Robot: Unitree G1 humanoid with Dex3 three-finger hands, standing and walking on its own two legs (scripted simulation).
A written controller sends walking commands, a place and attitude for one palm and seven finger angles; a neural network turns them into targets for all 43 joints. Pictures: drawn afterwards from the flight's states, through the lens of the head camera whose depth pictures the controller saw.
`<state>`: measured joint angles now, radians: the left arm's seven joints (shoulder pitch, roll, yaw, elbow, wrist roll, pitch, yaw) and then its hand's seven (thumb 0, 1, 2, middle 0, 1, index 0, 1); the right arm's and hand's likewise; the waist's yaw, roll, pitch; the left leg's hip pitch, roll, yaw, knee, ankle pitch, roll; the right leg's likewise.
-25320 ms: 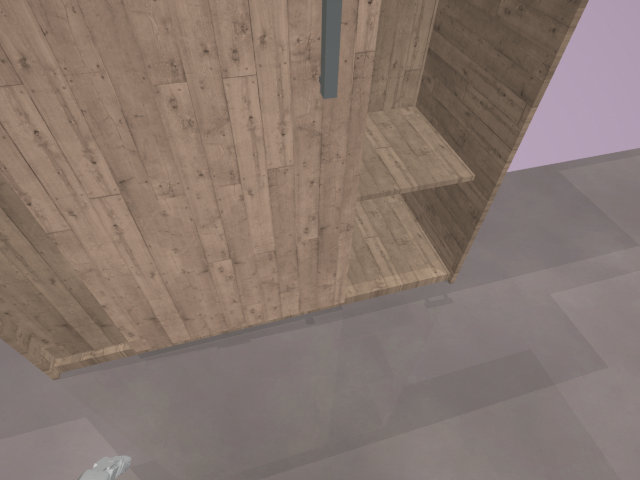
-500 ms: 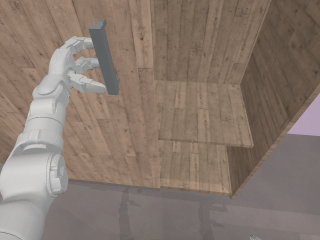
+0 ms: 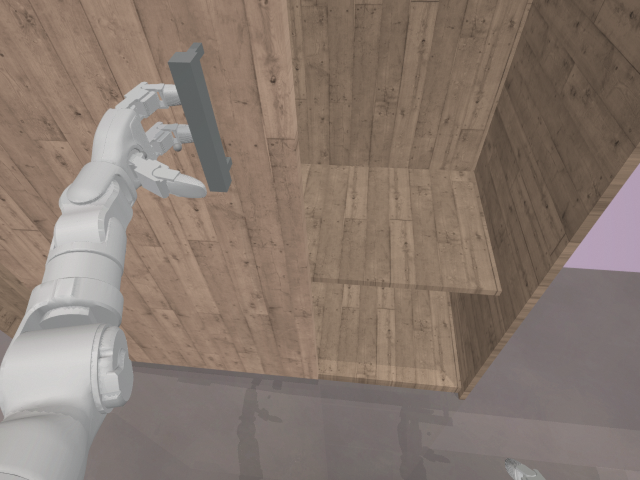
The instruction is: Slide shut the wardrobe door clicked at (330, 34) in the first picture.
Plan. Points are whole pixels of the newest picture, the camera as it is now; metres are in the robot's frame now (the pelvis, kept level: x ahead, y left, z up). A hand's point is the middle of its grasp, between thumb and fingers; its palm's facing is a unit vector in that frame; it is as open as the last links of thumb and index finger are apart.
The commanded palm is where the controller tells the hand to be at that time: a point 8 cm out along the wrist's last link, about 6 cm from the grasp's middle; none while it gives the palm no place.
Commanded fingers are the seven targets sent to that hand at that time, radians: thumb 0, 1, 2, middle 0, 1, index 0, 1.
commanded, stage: slide the fingers in behind the handle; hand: left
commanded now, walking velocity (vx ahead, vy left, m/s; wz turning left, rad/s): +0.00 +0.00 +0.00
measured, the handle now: (209, 122) +0.51 +0.14 +0.20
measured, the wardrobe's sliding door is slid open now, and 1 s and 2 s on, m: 0.44 0.44 0.44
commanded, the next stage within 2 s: grip the handle and tug to test in 1.28 s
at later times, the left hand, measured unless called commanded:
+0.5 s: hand (192, 140) +0.46 +0.15 +0.21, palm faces -0.10 -1.00 -0.02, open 14.0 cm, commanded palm +0.44 +0.19 +0.20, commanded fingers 0.00 -0.50 0.30 -0.30 -1.20 -0.30 -1.20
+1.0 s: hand (203, 144) +0.46 +0.14 +0.20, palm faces -0.08 -1.00 -0.02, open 13.9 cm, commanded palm +0.45 +0.18 +0.20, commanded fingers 0.00 -0.50 0.30 -0.30 -1.20 -0.30 -1.20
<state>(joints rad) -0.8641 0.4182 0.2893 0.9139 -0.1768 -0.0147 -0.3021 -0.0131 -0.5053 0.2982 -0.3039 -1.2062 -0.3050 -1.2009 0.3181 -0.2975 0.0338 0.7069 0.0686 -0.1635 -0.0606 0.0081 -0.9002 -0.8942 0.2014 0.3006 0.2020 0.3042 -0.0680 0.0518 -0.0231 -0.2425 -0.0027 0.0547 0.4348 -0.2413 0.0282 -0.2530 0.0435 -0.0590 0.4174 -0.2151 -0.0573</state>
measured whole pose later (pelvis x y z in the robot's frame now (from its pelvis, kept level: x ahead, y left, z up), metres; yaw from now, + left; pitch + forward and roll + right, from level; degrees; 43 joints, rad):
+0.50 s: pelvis +0.01 +0.02 +0.00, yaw +0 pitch +3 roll +0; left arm -0.89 0.33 0.23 0.88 -0.17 -0.01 -0.22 -0.01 -0.50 0.30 -0.32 -1.23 -0.31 -1.20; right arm 0.33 -0.28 0.03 0.74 0.06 -0.16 -0.05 0.01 -0.90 -0.89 0.20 0.30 0.20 0.30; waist -0.06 0.05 -0.03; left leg -0.24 -0.03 0.06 0.44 -0.25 0.05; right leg -0.25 0.02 -0.06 0.43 -0.23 -0.04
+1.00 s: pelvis +0.00 +0.02 +0.00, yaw +1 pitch +3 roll +0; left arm -0.93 0.30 0.19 0.94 -0.16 -0.03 -0.16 -0.01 -0.50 0.30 -0.33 -1.23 -0.31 -1.22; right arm 0.32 -0.27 0.04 0.76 0.05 -0.18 -0.05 0.01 -0.90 -0.89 0.20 0.30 0.20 0.30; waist -0.06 0.05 -0.02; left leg -0.25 -0.03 0.05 0.44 -0.25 0.05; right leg -0.26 0.02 -0.06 0.44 -0.23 -0.04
